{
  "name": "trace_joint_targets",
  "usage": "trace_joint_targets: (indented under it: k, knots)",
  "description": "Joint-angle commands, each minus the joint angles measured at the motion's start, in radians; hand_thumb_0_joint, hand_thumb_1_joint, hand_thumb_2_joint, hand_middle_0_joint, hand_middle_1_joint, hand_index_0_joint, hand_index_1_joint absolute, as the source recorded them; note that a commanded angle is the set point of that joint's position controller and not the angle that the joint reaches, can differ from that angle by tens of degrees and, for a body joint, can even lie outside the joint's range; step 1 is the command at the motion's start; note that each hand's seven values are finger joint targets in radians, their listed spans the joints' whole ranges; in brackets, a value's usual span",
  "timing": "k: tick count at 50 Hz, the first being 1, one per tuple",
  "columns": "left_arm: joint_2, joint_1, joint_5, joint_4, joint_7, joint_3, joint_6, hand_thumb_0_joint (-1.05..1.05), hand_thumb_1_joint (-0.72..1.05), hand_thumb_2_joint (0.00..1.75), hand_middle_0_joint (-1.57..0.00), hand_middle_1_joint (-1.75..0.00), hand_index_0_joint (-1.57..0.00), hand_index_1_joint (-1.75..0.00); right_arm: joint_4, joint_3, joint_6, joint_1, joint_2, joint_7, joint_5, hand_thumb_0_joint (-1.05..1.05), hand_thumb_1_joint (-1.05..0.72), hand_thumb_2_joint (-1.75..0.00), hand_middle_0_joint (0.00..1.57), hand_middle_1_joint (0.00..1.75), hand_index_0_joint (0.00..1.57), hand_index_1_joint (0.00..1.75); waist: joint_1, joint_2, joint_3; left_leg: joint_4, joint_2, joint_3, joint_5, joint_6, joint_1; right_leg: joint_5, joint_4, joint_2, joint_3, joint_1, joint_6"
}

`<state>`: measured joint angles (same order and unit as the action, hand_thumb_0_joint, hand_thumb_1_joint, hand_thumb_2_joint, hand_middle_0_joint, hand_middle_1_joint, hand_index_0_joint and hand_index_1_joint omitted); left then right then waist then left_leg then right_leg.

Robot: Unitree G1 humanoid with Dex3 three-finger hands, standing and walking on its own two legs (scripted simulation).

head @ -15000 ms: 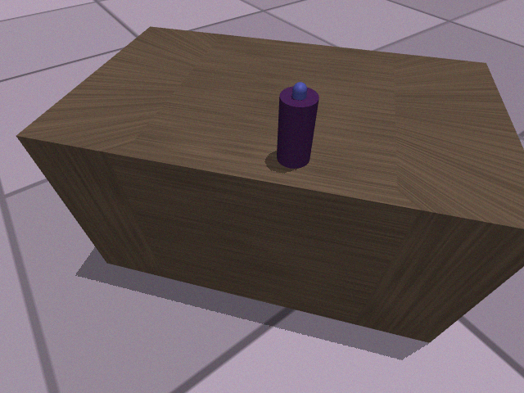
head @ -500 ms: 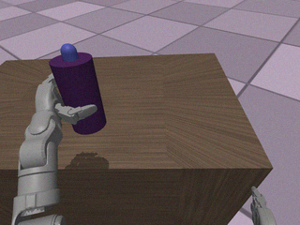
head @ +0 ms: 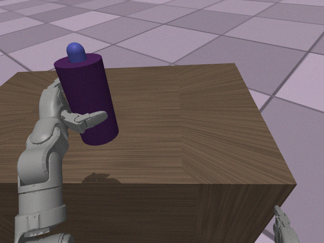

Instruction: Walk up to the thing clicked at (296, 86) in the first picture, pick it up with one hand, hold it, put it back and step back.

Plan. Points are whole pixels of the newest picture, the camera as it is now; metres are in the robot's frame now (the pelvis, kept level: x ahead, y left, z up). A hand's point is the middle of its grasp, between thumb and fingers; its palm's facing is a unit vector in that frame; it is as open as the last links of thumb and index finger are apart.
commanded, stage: hold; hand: left
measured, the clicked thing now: (88, 94) +0.35 +0.17 +0.26
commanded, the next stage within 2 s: none
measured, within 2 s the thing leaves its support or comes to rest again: neither
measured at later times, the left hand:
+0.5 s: hand (83, 97) +0.33 +0.17 +0.26, palm faces +0.14 -0.99 +0.03, open 12.2 cm
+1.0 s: hand (84, 98) +0.33 +0.17 +0.26, palm faces +0.13 -0.99 +0.02, open 12.2 cm
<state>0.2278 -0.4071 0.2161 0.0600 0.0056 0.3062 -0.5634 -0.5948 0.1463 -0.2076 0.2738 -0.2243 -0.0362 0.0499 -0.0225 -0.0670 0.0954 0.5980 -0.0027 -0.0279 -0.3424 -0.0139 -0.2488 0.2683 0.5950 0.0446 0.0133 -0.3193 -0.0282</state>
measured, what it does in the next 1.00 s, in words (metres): stands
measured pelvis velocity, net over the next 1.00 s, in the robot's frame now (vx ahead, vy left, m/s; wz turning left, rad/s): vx -0.01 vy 0.00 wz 0.00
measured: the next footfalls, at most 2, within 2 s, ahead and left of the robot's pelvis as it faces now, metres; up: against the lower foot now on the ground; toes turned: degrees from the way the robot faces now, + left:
none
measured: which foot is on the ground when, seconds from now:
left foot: down 0.00-1.00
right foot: down 0.00-1.00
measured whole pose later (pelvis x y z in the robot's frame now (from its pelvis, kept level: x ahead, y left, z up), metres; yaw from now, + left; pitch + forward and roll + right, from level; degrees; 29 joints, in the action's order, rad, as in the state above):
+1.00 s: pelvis -0.01 +0.00 +0.00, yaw +0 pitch -1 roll +0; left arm 0.24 -0.44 0.24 0.11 -0.01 0.30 -0.67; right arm -0.67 0.14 -0.25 0.25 -0.23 -0.02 0.06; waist -0.03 -0.08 0.10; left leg 0.58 0.00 -0.02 -0.33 -0.01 -0.23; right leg 0.25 0.57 0.05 0.01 -0.30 -0.03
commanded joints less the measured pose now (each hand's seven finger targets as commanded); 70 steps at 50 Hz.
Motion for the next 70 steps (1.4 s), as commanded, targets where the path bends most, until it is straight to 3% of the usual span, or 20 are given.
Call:
trace_joint_targets:
  k: [1,9,11,12,13,16,19,23,24,26,29,30,35,36,48,53,54,56,64,70]
  knots:
    - [0.196,-0.429,0.014,0.243,-0.002,0.038,0.059,0.0,-0.08,1.19,-1.29,-1.41,-1.32,-1.41,0.175,0.031,-0.066,-0.136,-0.125,-0.004,0.008,0.0,0.53,-0.05,0.05,0.05,0.05,0.05,0.0,0.071,0.193,-0.086,0.021,0.028,0.234,0.015,0.028,-0.175,-0.091,-0.028,0.052,0.098,0.02]
    - [0.175,-0.449,0.022,0.237,-0.005,0.019,0.029,0.0,-0.08,1.17,-1.25,-1.38,-1.28,-1.37,0.111,0.029,-0.077,-0.145,-0.12,-0.001,0.009,0.0,0.54,-0.05,0.05,0.05,0.05,0.05,-0.008,0.054,0.129,-0.114,0.015,0.019,0.171,0.01,0.004,-0.115,-0.104,-0.034,0.057,0.071,0.024]
    - [0.23,-0.448,0.021,0.251,0.001,0.068,0.02,0.0,-0.08,1.17,-1.25,-1.37,-1.28,-1.37,0.156,0.038,-0.084,-0.163,-0.141,-0.003,0.01,0.0,0.54,-0.05,0.05,0.05,0.05,0.05,-0.011,0.067,0.154,-0.117,0.011,0.01,0.17,0.008,0.012,-0.118,-0.103,-0.033,0.054,0.088,0.021]
    - [0.172,-0.449,0.022,0.249,-0.003,0.019,0.013,0.0,-0.08,1.18,-1.26,-1.38,-1.29,-1.38,0.132,0.025,-0.081,-0.136,-0.113,0.002,0.01,0.0,0.53,-0.05,0.05,0.05,0.05,0.05,0.001,0.047,0.15,-0.113,0.015,0.019,0.174,0.008,0.016,-0.124,-0.104,-0.032,0.055,0.082,0.022]
    - [0.207,-0.452,0.026,0.271,0.0,0.059,0.012,0.0,-0.09,1.19,-1.27,-1.4,-1.3,-1.4,0.149,0.033,-0.082,-0.14,-0.125,0.003,0.01,0.0,0.53,-0.05,0.05,0.05,0.05,0.05,-0.007,0.063,0.171,-0.116,0.01,0.01,0.184,0.008,0.021,-0.129,-0.1,-0.034,0.054,0.096,0.023]
    - [0.219,-0.437,0.026,0.26,0.002,0.066,-0.006,0.0,-0.09,1.2,-1.28,-1.41,-1.32,-1.41,0.143,0.039,-0.082,-0.142,-0.134,0.005,0.01,0.0,0.53,-0.05,0.05,0.05,0.05,0.05,-0.009,0.069,0.173,-0.104,0.02,0.027,0.202,0.014,0.021,-0.139,-0.107,-0.03,0.052,0.101,0.02]
    - [0.161,-0.475,0.035,0.289,-0.001,0.014,-0.019,0.0,-0.08,1.22,-1.28,-1.42,-1.32,-1.42,0.148,0.024,-0.087,-0.164,-0.115,0.008,0.013,0.0,0.54,-0.05,0.05,0.05,0.05,0.05,-0.005,0.069,0.159,-0.108,0.027,0.035,0.179,0.018,0.023,-0.121,-0.118,-0.029,0.052,0.094,0.017]
    - [0.18,-0.48,0.032,0.268,-0.006,0.02,-0.031,0.0,-0.07,1.21,-1.29,-1.42,-1.32,-1.42,0.128,0.026,-0.091,-0.154,-0.122,0.007,0.015,0.0,0.54,-0.05,0.05,0.05,0.05,0.05,-0.004,0.079,0.153,-0.114,0.024,0.029,0.166,0.018,0.024,-0.109,-0.119,-0.031,0.052,0.078,0.018]
    - [0.213,-0.484,0.035,0.259,-0.003,0.055,-0.031,0.0,-0.06,1.22,-1.28,-1.41,-1.31,-1.41,0.15,0.032,-0.094,-0.159,-0.136,0.004,0.014,0.0,0.54,-0.05,0.05,0.05,0.05,0.05,-0.008,0.096,0.158,-0.114,0.022,0.027,0.168,0.017,0.023,-0.112,-0.122,-0.03,0.051,0.086,0.016]
    - [0.157,-0.451,0.034,0.229,-0.003,0.013,-0.04,0.0,-0.08,1.21,-1.28,-1.41,-1.31,-1.41,0.105,0.022,-0.093,-0.144,-0.11,0.01,0.015,0.0,0.54,-0.05,0.05,0.05,0.05,0.05,-0.008,0.085,0.128,-0.115,0.026,0.032,0.151,0.018,0.013,-0.093,-0.125,-0.03,0.054,0.077,0.018]
    - [0.181,-0.449,0.032,0.253,0.003,0.034,-0.039,0.0,-0.06,1.21,-1.27,-1.41,-1.31,-1.41,0.112,0.027,-0.092,-0.143,-0.115,0.014,0.015,0.0,0.54,-0.05,0.05,0.05,0.05,0.05,-0.011,0.079,0.155,-0.107,0.026,0.034,0.179,0.017,0.017,-0.122,-0.118,-0.029,0.052,0.092,0.019]
    - [0.257,-0.469,0.028,0.272,0.011,0.097,-0.034,0.0,-0.07,1.22,-1.29,-1.43,-1.32,-1.42,0.165,0.036,-0.094,-0.171,-0.141,0.011,0.014,0.0,0.54,-0.05,0.05,0.05,0.05,0.05,-0.014,0.102,0.184,-0.105,0.023,0.029,0.191,0.019,0.025,-0.131,-0.118,-0.03,0.052,0.103,0.016]
    - [0.178,-0.482,0.032,0.304,0.01,0.027,-0.023,0.0,-0.05,1.23,-1.27,-1.42,-1.31,-1.42,0.114,0.031,-0.09,-0.141,-0.113,0.012,0.017,0.0,0.54,-0.05,0.05,0.05,0.05,0.05,-0.004,0.073,0.177,-0.095,0.03,0.04,0.199,0.02,0.035,-0.14,-0.113,-0.026,0.048,0.095,0.016]
    - [0.218,-0.493,0.028,0.296,0.011,0.057,-0.021,0.0,-0.05,1.23,-1.28,-1.42,-1.31,-1.42,0.142,0.034,-0.094,-0.158,-0.128,0.008,0.015,0.0,0.54,-0.05,0.05,0.05,0.05,0.05,-0.003,0.096,0.207,-0.095,0.03,0.037,0.203,0.023,0.044,-0.144,-0.115,-0.026,0.046,0.107,0.013]
    - [0.181,-0.443,0.039,0.277,-0.012,0.031,-0.035,0.0,-0.05,1.24,-1.29,-1.44,-1.33,-1.44,0.088,0.007,-0.098,-0.162,-0.101,0.013,0.017,0.0,0.54,-0.05,0.05,0.05,0.05,0.05,-0.024,0.047,0.152,-0.114,0.018,0.021,0.198,0.01,0.018,-0.136,-0.11,-0.033,0.056,0.092,0.022]
    - [0.177,-0.472,0.035,0.319,0.006,0.029,-0.035,0.0,-0.05,1.24,-1.28,-1.44,-1.32,-1.44,0.082,0.037,-0.097,-0.162,-0.13,0.011,0.014,0.0,0.54,-0.05,0.05,0.05,0.05,0.05,-0.009,0.075,0.159,-0.111,0.022,0.03,0.181,0.016,0.023,-0.122,-0.116,-0.034,0.053,0.09,0.018]
    - [0.22,-0.467,0.037,0.322,0.014,0.074,-0.036,0.0,-0.05,1.25,-1.28,-1.45,-1.32,-1.45,0.118,0.036,-0.101,-0.183,-0.135,0.008,0.015,0.0,0.54,-0.05,0.05,0.05,0.05,0.05,-0.014,0.089,0.172,-0.109,0.023,0.029,0.182,0.019,0.031,-0.125,-0.118,-0.03,0.05,0.106,0.015]
    - [0.168,-0.462,0.031,0.294,0.016,0.022,-0.04,0.0,-0.05,1.25,-1.28,-1.44,-1.31,-1.44,0.065,0.024,-0.098,-0.164,-0.106,0.011,0.016,0.0,0.54,-0.05,0.05,0.05,0.05,0.05,-0.01,0.081,0.133,-0.113,0.026,0.033,0.162,0.018,0.01,-0.105,-0.119,-0.031,0.052,0.083,0.016]
    - [0.214,-0.435,0.027,0.275,0.003,0.058,-0.04,0.0,-0.03,1.26,-1.3,-1.46,-1.34,-1.46,0.132,0.022,-0.098,-0.164,-0.119,0.014,0.017,0.0,0.54,-0.05,0.05,0.05,0.05,0.05,-0.015,0.088,0.203,-0.095,0.021,0.028,0.27,0.013,0.045,-0.198,-0.105,-0.03,0.053,0.127,0.02]
    - [0.196,-0.458,0.032,0.275,-0.007,0.038,-0.036,0.0,-0.02,1.27,-1.29,-1.46,-1.33,-1.45,0.085,0.025,-0.094,-0.156,-0.118,0.015,0.014,0.0,0.55,-0.05,0.05,0.05,0.05,0.05,-0.015,0.069,0.15,-0.114,0.019,0.026,0.204,0.012,0.023,-0.138,-0.117,-0.032,0.053,0.086,0.02]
